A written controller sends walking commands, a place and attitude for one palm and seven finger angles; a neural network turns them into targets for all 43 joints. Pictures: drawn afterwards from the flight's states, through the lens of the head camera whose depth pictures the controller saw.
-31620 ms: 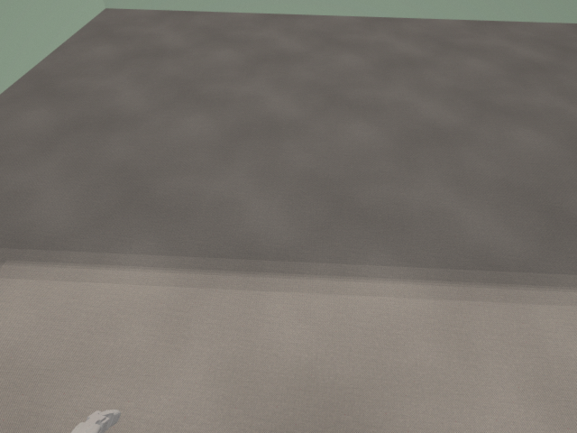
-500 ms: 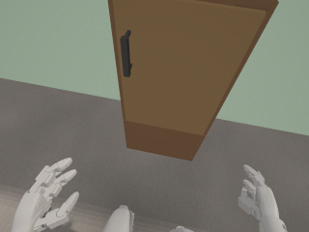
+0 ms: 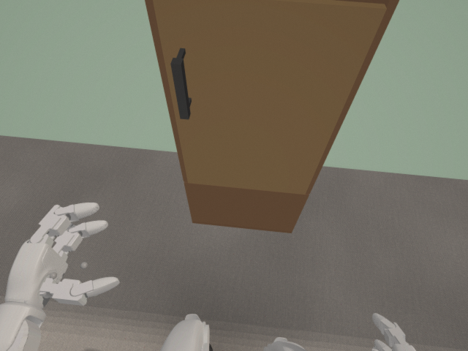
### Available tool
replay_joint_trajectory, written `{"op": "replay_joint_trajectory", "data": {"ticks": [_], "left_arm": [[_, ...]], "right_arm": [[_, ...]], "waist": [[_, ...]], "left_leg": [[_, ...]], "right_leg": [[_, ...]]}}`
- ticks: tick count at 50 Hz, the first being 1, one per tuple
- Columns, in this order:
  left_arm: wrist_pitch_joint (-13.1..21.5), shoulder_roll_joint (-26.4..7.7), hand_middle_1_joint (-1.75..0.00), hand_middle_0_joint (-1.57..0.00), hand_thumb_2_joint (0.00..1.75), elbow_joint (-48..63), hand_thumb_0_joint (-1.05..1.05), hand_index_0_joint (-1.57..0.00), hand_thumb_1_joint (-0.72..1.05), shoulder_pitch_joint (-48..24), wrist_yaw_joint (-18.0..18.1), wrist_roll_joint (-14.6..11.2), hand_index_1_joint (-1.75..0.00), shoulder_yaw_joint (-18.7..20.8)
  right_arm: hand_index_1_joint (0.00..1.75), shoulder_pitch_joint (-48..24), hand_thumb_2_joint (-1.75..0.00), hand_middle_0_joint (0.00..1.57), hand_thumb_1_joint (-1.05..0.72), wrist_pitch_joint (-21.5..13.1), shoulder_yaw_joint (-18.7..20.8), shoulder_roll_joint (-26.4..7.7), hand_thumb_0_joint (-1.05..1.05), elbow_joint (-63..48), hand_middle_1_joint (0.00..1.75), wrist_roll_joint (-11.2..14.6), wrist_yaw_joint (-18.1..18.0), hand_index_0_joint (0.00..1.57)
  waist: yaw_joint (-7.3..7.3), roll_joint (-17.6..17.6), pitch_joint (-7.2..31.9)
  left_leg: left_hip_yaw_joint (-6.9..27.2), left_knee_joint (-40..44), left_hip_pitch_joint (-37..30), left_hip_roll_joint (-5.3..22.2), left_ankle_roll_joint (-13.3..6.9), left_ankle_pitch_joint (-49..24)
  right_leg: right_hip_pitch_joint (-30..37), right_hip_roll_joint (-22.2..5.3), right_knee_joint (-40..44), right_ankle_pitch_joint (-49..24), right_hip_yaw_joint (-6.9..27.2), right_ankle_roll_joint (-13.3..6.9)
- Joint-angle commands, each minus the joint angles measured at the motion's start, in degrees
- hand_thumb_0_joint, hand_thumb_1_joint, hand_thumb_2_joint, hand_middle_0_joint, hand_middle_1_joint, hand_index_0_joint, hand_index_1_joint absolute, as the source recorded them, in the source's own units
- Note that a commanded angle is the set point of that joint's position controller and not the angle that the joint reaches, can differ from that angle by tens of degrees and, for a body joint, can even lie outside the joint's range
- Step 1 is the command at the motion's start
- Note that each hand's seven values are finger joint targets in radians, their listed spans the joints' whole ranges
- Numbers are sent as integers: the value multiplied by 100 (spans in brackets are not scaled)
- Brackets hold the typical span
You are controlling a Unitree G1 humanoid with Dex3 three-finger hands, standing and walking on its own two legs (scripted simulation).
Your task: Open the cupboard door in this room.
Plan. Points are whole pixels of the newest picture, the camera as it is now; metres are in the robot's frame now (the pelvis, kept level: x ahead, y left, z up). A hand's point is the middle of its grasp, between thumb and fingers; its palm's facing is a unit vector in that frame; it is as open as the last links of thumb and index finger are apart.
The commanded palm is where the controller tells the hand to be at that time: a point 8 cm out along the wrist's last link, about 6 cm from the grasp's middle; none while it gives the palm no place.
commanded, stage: raise the hand with hooked fingers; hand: left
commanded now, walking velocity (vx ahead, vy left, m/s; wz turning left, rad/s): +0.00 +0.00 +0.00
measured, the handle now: (183, 85) +0.62 +0.14 +0.08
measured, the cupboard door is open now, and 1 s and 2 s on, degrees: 0 0 0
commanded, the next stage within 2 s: move the hooked fingers beside the handle in 1.12 s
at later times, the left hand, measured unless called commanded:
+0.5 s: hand (42, 230) +0.27 +0.30 +0.08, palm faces -0.03 -1.00 -0.06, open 13.9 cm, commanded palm +0.25 +0.35 +0.09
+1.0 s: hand (53, 217) +0.29 +0.28 +0.09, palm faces -0.03 -1.00 -0.07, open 13.9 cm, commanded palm +0.27 +0.33 +0.10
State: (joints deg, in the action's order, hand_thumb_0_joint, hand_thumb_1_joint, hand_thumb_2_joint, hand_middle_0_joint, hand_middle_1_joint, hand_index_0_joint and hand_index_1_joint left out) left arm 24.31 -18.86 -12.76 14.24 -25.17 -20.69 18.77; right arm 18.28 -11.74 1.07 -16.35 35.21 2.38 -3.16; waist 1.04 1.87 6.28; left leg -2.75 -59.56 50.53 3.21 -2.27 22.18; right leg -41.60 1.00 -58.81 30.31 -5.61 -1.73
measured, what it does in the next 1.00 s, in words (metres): stands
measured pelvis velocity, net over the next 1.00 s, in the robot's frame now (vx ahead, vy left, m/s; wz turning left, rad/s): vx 0.01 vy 0.01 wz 0.01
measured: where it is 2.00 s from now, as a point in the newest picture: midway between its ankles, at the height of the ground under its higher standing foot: outside the picture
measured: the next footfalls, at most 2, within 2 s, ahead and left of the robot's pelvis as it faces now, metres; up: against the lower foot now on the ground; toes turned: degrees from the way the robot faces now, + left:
none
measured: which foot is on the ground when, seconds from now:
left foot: down 0.00-1.00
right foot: down 0.00-1.00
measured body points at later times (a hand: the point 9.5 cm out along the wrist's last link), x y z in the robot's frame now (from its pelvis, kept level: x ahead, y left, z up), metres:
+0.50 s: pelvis +0.01 +0.03 +0.02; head +0.06 +0.06 +0.47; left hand +0.27 +0.35 +0.09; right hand +0.19 -0.20 -0.04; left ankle +0.07 +0.10 -0.67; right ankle -0.01 -0.10 -0.67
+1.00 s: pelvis +0.01 +0.01 +0.03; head +0.06 +0.02 +0.47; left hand +0.28 +0.33 +0.10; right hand +0.15 -0.25 -0.05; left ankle +0.07 +0.10 -0.67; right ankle -0.01 -0.10 -0.67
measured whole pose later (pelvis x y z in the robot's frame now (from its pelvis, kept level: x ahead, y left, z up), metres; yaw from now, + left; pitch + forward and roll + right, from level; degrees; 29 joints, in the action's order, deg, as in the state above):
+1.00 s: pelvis +0.01 +0.01 +0.03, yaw +1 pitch +10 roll -3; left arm 17.3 -25.4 -23.1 -0.2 -31.6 -20.6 24.2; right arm 17.3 -10.1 -1.6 -16.7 31.6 2.3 -3.0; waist 1.3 1.2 4.1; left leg -2.7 -51.1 41.4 2.4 -2.7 19.4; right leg -31.9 1.1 -48.8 26.4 -5.5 -1.2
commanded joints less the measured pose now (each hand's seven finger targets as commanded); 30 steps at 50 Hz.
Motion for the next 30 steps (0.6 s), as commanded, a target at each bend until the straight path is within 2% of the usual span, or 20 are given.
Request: {"op": "replay_joint_trajectory", "data": {"ticks": [1, 2, 4, 5, 8, 9, 11, 13, 14, 15, 16, 17, 19, 21, 23, 24, 26, 27, 30], "left_arm": [[289, -1340, -105, -28, 40, 1436, 0, -28, -27, -880, -278, -100, -105, 393], [308, -1412, -107, -29, 39, 1623, 0, -29, -29, -916, -222, -135, -107, 505], [313, -1665, -110, -29, 37, 1753, 0, -29, -34, -888, -19, -171, -110, 850], [335, -1507, -111, -29, 36, 1890, 0, -29, -36, -876, 65, -194, -111, 765], [174, -1336, -115, -29, 33, 1515, 0, -29, -43, -766, 269, -158, -115, 730], [44, -1325, -117, -30, 32, 1290, 0, -30, -45, -823, 255, -118, -117, 700], [-231, -1227, -120, -30, 30, 1017, 0, -30, -50, -993, 155, -11, -120, 476], [-513, -1195, -120, -30, 30, 784, 0, -30, -50, -1174, -18, 31, -120, 351], [-630, -1228, -120, -30, 30, 626, 0, -30, -50, -1302, -142, 7, -120, 352], [-687, -1325, -120, -30, 30, 666, 0, -30, -50, -1505, -229, 36, -120, 360], [-708, -1377, -120, -30, 30, 734, 0, -30, -50, -1687, -279, 27, -120, 380], [-703, -1455, -120, -30, 30, 772, 0, -30, -50, -1857, -314, -1, -120, 450], [-606, -1732, -120, -30, 30, 887, 0, -30, -50, -2223, -330, -37, -120, 681], [-447, -1860, -120, -30, 30, 894, 0, -30, -50, -2331, -323, -110, -120, 882], [-345, -1912, -120, -30, 30, 795, 0, -30, -50, -2420, -317, -107, -120, 952], [-351, -2053, -120, -30, 30, 667, 0, -30, -50, -2529, -330, -82, -120, 1034], [-418, -2006, -120, -30, 30, 398, 0, -30, -50, -2632, -429, -69, -120, 966], [-467, -2011, -120, -30, 30, 290, 0, -30, -50, -2661, -488, -55, -120, 940], [-687, -2146, -120, -30, 30, 2, 0, -30, -50, -2727, -682, -73, -120, 985]], "right_arm": [[30, -363, -90, 20, -90, -533, 241, -800, 0, -1052, 30, 49, -104, 20], [30, -378, -90, 20, -90, -567, 221, -790, 0, -1068, 30, 47, -109, 20], [30, -360, -90, 20, -90, -590, 207, -807, 0, -1036, 30, 15, -105, 20], [30, -411, -90, 20, -90, -591, 176, -769, 0, -1069, 30, 18, -88, 20], [30, -455, -90, 20, -90, -482, 149, -764, 0, -1078, 30, 14, -47, 20], [30, -421, -90, 20, -90, -435, 140, -797, 0, -1091, 30, 6, -42, 20], [30, -415, -90, 20, -90, -350, 126, -832, 0, -1146, 30, 24, -34, 20], [30, -411, -90, 20, -90, -286, 124, -861, 0, -1216, 30, 53, -55, 20], [30, -388, -90, 20, -90, -262, 107, -885, 0, -1245, 30, 55, -71, 20], [30, -379, -90, 20, -90, -240, 97, -903, 0, -1272, 30, 65, -79, 20], [30, -397, -90, 20, -90, -234, 94, -902, 0, -1282, 30, 61, -94, 20], [30, -393, -90, 20, -90, -233, 91, -899, 0, -1297, 30, 52, -111, 20], [30, -396, -90, 20, -90, -234, 62, -920, 0, -1275, 30, 15, -131, 20], [30, -399, -90, 20, -90, -241, 43, -890, 0, -1249, 30, 0, -133, 20], [30, -394, -90, 20, -90, -234, 36, -881, 0, -1193, 30, -6, -146, 20], [30, -366, -90, 20, -90, -216, 21, -914, 0, -1168, 30, -23, -146, 20], [30, -390, -90, 20, -90, -183, 14, -905, 0, -1149, 30, 5, -148, 20], [30, -397, -90, 20, -90, -172, 19, -914, 0, -1135, 30, 20, -157, 20], [30, -343, -90, 20, -90, -144, 15, -941, 0, -1149, 30, 37, -167, 20]], "waist": [[-9, 428, 1581], [-53, 564, 1660], [-148, 577, 1684], [-159, 762, 1618], [-122, 794, 1175], [-89, 695, 1076], [-14, 699, 919], [43, 505, 859], [38, 449, 787], [53, 421, 906], [57, 458, 985], [73, 330, 1070], [20, 600, 1129], [-4, 515, 1288], [-4, 628, 1278], [-24, 659, 1242], [26, 657, 1152], [9, 739, 1160], [-9, 675, 1234]], "left_leg": [[583, 982, -2119, -141, -38, -668], [635, 1076, -2330, -127, -15, -747], [781, 1222, -2534, -78, 38, -851], [831, 1334, -2677, -59, 77, -840], [956, 1563, -2660, -8, 146, -575], [999, 1605, -2608, -10, 141, -504], [1021, 1694, -2620, 5, 167, -439], [1024, 1755, -2608, -5, 150, -300], [1004, 1747, -2596, -34, 143, -381], [1010, 1755, -2682, -29, 149, -462], [1016, 1749, -2795, -32, 145, -496], [1062, 1776, -2873, -31, 145, -502], [1088, 1771, -3071, -49, 191, -646], [1130, 1835, -3257, -29, 217, -667], [1140, 1858, -3332, -15, 223, -667], [1159, 1863, -3267, -38, 236, -677], [1123, 1912, -3233, -42, 209, -539], [1107, 1925, -3230, -48, 206, -534], [1019, 1900, -3214, -91, 165, -773]], "right_leg": [[-54, 87, 1183, -785, 409, 77], [-38, 106, 1145, -874, 321, 43], [-19, 170, 1048, -957, 183, -15], [-74, 162, 1042, -946, 135, -23], [-115, 160, 1103, -884, 40, -9], [-119, 181, 1119, -880, 19, -13], [-156, 156, 1195, -896, -1, 18], [-133, 159, 1310, -902, 0, 39], [-65, 194, 1364, -971, 17, 9], [-30, 190, 1386, -987, 10, 14], [-33, 198, 1413, -994, 20, 16], [-19, 205, 1427, -1000, 14, 21], [23, 229, 1414, -1038, 38, -38], [30, 234, 1437, -1012, 22, -33], [-11, 219, 1457, -996, 45, -29], [54, 238, 1440, -1015, 59, -55], [50, 212, 1524, -971, 61, -28], [98, 199, 1539, -977, 61, -36], [252, 207, 1653, -1121, 66, -45]]}}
